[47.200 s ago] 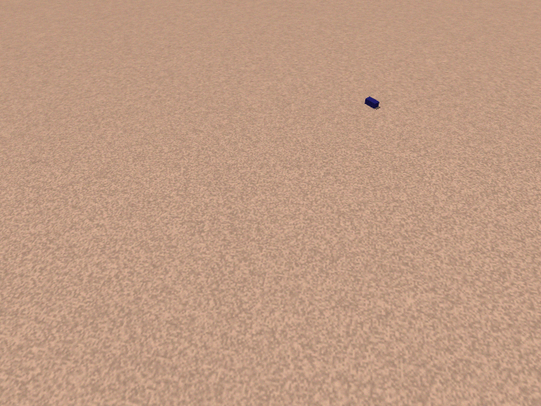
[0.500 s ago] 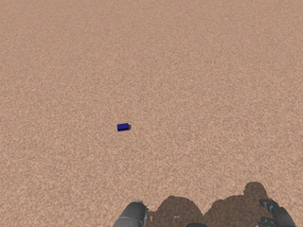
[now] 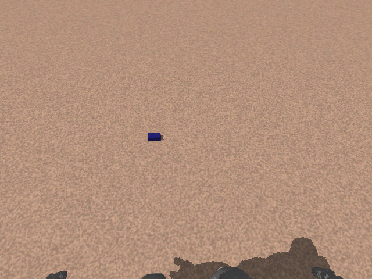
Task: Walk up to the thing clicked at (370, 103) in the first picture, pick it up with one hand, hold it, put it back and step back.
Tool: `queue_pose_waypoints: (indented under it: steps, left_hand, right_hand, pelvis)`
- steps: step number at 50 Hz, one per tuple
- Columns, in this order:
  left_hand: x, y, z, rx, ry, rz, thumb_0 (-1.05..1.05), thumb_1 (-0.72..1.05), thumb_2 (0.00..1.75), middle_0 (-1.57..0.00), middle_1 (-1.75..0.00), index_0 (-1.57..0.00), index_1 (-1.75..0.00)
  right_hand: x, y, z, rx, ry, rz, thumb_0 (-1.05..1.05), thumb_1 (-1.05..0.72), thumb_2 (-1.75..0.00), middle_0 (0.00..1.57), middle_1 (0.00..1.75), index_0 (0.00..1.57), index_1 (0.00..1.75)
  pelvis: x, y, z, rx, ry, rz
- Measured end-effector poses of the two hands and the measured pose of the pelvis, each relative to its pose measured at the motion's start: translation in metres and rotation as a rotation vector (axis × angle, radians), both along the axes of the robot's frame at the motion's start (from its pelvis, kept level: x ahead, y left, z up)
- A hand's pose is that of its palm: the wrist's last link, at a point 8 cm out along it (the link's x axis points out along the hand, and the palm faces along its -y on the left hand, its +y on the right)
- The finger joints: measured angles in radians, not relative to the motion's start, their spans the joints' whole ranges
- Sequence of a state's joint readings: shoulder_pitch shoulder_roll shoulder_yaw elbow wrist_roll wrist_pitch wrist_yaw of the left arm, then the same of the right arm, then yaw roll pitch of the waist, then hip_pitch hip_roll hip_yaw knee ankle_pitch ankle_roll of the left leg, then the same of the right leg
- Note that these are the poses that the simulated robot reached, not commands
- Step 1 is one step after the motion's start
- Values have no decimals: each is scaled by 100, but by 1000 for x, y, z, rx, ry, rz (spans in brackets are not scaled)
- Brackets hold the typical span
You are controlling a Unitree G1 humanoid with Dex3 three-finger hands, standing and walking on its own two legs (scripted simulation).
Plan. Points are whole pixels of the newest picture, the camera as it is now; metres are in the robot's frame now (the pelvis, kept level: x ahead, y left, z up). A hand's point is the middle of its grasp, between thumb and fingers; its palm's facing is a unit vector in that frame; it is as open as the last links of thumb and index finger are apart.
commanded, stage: step back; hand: left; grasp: from above
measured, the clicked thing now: (154, 136) +1.03 +0.23 -0.74
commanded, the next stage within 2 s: stand in 1.00 s
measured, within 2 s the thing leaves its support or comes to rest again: neither
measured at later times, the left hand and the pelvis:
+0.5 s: hand out of the picture +0.01 +0.29 -0.14, palm faces -0.03 -0.92 -0.38, open 7.4 cm; pelvis -0.04 +0.01 +0.01, yaw -1 degrees
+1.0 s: hand out of the picture +0.12 +0.26 -0.14, palm faces +0.01 -0.94 -0.34, open 7.4 cm; pelvis +0.02 +0.00 +0.01, yaw +0 degrees
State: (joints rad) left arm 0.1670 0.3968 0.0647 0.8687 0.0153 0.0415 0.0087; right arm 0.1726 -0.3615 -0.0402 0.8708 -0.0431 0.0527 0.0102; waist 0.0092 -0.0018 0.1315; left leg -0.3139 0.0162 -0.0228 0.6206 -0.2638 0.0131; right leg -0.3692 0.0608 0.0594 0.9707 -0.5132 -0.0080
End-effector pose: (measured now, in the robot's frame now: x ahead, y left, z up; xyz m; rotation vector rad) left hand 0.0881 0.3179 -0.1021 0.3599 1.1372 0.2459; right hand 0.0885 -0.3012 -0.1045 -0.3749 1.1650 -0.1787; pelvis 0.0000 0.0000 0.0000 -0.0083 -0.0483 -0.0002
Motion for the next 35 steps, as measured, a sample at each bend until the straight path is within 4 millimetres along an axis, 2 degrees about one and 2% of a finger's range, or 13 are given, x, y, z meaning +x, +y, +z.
queue_pose_waypoints:
  steps: [4, 8, 11, 15, 20, 26, 30, 35]
  left_hand:
    - [-42, -9, -5, 8, 50, -12, 1, 90, 90, -20, -30, -20, -30]
    - [-81, -18, 0, -2, 87, -1, 1, 90, 90, -20, -30, -20, -30]
    - [-97, -18, 4, -9, 91, 15, 1, 90, 90, -21, -30, -21, -30]
    - [-106, -8, 3, -16, 81, 38, 1, 90, 90, -21, -30, -21, -30]
    - [-102, 10, -3, -21, 96, 33, 1, 90, 90, -21, -30, -21, -30]
    - [-73, 14, 0, -15, 88, -12, 1, 90, 90, -20, -30, -20, -30]
    - [-49, 6, 3, 1, 56, -28, 1, 90, 90, -20, -30, -20, -30]
    - [-26, -11, 4, 4, -2, -18, 1, 90, 90, -20, -30, -20, -30]
  right_hand:
    - [-11, -12, -5, 11, -67, -14, 1, -90, -90, 21, 30, 21, 30]
    - [-33, -15, -5, 29, -58, -40, 0, -91, -90, 20, 30, 21, 30]
    - [-51, -15, -6, 35, -26, -44, 0, -91, -90, 20, 30, 21, 30]
    - [-73, -11, -7, 24, 41, -34, 1, -91, -90, 20, 30, 21, 30]
    - [-90, 1, -5, 11, 66, -52, 1, -91, -90, 20, 30, 21, 30]
    - [-101, 3, 4, 13, 64, -84, 1, -91, -90, 21, 30, 21, 30]
    - [-95, -10, -3, 14, 79, -101, 1, -90, -90, 21, 30, 21, 30]
    - [-70, -19, -16, 14, 94, -92, 1, -91, -90, 20, 30, 21, 30]
  pelvis:
    - [-22, -7, -6, -14, -12, -36]
    - [-35, -10, 1, -4, -17, -49]
    - [-41, -7, 4, 3, -15, -38]
    - [-44, 1, 5, 3, -5, -5]
    - [-44, 13, 3, 24, -4, 1]
    - [-37, 7, 8, 19, 1, -10]
    - [-27, -3, 4, 14, 3, -12]
    - [-14, -10, -1, -4, -2, -2]
